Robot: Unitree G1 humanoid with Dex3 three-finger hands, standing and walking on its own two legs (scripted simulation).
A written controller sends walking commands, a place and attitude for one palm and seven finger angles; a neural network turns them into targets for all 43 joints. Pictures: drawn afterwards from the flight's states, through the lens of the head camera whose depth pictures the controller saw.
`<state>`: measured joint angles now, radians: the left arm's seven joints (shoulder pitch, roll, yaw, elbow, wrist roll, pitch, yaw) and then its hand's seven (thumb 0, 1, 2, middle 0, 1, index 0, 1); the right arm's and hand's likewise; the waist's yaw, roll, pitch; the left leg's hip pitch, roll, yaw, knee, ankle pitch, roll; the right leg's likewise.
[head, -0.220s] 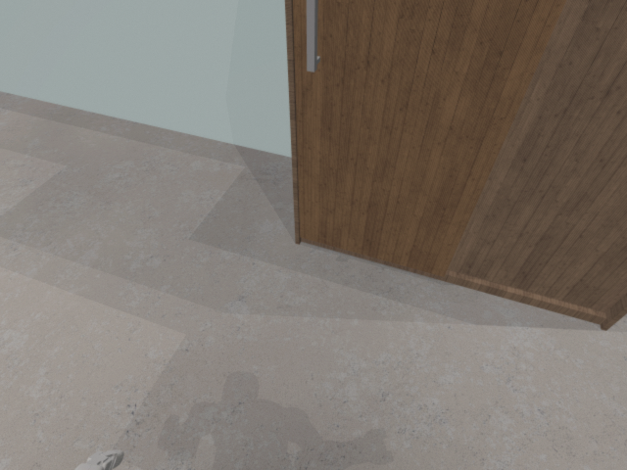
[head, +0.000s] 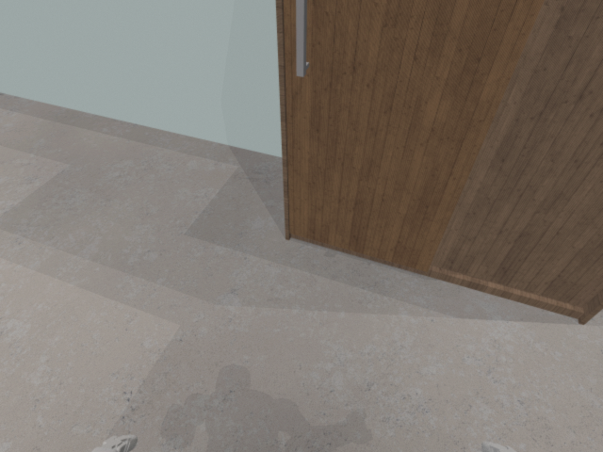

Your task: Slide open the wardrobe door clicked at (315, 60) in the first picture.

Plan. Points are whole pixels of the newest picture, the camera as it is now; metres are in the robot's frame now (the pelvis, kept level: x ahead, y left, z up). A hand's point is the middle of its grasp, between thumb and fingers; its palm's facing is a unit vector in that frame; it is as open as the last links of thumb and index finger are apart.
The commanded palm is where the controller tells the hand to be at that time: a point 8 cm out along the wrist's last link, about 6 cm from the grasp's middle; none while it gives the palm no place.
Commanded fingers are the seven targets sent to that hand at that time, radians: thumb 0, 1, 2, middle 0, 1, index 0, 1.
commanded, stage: stand and wait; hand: left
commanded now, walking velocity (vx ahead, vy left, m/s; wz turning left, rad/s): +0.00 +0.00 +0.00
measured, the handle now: (304, 34) +1.08 +0.06 +0.13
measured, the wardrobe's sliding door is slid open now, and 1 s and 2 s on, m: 0.00 0.00 0.00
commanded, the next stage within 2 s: look at it before walking up in 0.60 s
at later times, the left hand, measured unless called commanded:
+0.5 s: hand out of the picture +0.06 +0.24 -0.15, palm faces -0.02 -0.93 -0.36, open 7.4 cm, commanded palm none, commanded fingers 0.00 0.90 0.90 -0.20 -0.30 -0.20 -0.30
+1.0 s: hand out of the picture +0.08 +0.23 -0.15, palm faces -0.03 -0.94 -0.34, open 7.4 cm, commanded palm none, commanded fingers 0.00 0.90 0.90 -0.20 -0.30 -0.20 -0.30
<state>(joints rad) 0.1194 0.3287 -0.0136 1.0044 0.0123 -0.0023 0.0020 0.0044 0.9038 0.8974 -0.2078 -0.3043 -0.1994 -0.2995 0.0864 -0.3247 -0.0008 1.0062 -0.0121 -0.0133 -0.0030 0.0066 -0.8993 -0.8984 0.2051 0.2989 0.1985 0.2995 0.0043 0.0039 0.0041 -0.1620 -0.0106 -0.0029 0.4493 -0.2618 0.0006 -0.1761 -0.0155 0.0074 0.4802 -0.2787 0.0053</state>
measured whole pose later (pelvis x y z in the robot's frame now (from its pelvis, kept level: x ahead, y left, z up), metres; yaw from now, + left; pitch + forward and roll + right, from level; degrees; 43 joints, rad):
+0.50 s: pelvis -0.01 -0.01 +0.00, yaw +0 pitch -2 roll +0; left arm 0.15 0.35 0.00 1.09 0.01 0.00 0.00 0.01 0.90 0.90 -0.21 -0.30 -0.20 -0.30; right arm 0.14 -0.35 0.00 1.11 -0.01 -0.01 -0.01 0.01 -0.90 -0.90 0.20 0.30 0.20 0.30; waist 0.00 0.01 0.03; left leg -0.15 0.01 -0.01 0.39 -0.21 -0.02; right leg -0.16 0.01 0.00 0.42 -0.23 -0.02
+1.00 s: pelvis -0.01 -0.01 +0.01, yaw +0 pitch -1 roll +0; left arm 0.12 0.34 0.00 1.08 0.01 -0.01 0.00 0.00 0.90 0.90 -0.21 -0.30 -0.20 -0.30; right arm 0.12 -0.34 0.00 1.11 -0.01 -0.01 0.00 0.01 -0.90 -0.90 0.20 0.30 0.20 0.30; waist 0.00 0.00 0.03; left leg -0.14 0.02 -0.01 0.37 -0.21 -0.02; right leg -0.15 0.01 0.00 0.39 -0.22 -0.02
